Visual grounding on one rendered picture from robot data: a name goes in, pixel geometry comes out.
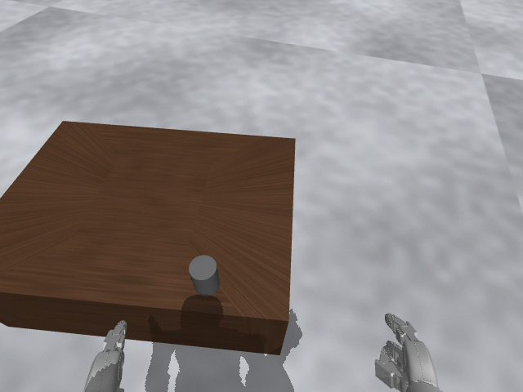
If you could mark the left robot hand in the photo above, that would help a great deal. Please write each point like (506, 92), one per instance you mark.
(106, 371)

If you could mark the right robot hand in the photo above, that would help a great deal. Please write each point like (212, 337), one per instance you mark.
(414, 363)

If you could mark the can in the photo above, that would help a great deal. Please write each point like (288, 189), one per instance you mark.
(204, 274)

